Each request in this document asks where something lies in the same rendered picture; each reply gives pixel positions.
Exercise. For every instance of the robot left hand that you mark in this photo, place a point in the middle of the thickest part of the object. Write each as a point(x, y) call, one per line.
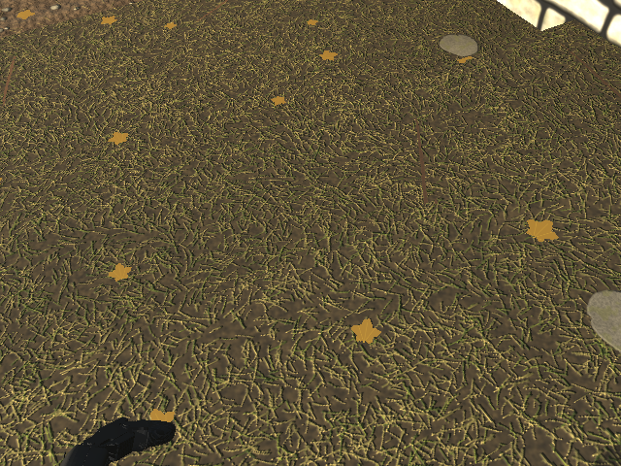
point(117, 439)

